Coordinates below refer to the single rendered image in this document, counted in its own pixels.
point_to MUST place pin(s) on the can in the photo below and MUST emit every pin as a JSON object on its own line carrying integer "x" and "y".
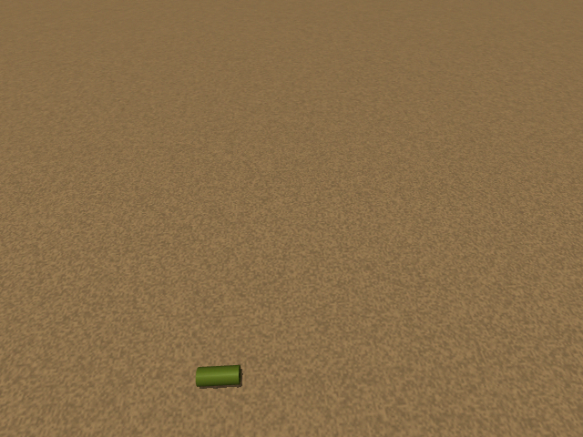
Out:
{"x": 218, "y": 375}

